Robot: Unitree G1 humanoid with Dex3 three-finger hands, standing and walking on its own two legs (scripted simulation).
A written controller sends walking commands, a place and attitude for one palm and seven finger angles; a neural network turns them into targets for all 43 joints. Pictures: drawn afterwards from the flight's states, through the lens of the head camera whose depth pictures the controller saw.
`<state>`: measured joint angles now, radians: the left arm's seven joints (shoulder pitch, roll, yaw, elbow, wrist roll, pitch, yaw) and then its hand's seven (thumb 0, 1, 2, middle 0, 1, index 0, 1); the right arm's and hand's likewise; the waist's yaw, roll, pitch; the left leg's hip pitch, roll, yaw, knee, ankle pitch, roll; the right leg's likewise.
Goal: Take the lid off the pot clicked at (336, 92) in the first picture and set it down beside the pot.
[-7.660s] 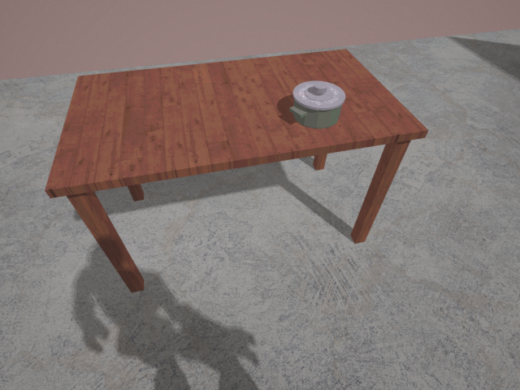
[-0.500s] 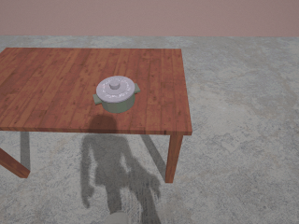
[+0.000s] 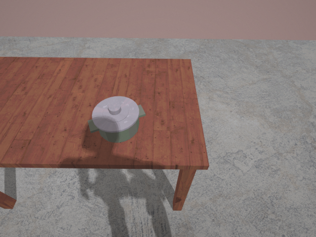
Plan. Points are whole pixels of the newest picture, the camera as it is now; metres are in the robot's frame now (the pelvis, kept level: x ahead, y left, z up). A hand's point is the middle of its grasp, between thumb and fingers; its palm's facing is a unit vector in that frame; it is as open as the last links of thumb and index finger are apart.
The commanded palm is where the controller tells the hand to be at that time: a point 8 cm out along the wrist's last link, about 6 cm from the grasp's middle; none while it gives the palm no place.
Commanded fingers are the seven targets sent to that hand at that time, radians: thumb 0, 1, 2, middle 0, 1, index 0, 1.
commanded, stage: come to a stop and stand still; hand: left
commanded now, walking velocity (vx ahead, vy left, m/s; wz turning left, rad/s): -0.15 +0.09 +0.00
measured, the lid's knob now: (114, 108) +0.50 +0.19 -0.01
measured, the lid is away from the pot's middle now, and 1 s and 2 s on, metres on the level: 0.00 0.00 0.00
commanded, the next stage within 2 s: look again from close up in 0.92 s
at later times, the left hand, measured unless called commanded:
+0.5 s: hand out of the picture -0.01 +0.16 -0.15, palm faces +0.09 -0.95 -0.29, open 7.3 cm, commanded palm none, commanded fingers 0.00 0.90 0.90 -0.20 -0.30 -0.20 -0.30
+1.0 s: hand out of the picture -0.08 +0.16 -0.16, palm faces +0.06 -0.98 -0.21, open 7.3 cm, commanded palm none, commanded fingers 0.00 0.90 0.90 -0.20 -0.30 -0.20 -0.30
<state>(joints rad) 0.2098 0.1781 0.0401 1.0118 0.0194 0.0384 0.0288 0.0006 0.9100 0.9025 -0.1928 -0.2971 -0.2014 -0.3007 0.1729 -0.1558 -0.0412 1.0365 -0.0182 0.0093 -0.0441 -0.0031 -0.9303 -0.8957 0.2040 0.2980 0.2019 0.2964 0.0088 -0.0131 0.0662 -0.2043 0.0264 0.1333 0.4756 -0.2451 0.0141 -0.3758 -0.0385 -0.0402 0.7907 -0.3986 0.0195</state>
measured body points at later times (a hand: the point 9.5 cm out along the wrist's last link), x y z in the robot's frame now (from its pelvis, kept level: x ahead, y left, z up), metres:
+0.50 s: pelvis -0.03 -0.03 +0.01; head -0.02 -0.07 +0.46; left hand -0.02 +0.21 -0.12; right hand +0.00 -0.28 -0.16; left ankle -0.08 +0.14 -0.68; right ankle +0.02 -0.11 -0.74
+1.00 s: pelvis -0.05 +0.00 +0.00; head -0.04 -0.03 +0.45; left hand -0.08 +0.21 -0.15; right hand -0.07 -0.20 -0.17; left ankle -0.07 +0.13 -0.74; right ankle -0.07 -0.08 -0.74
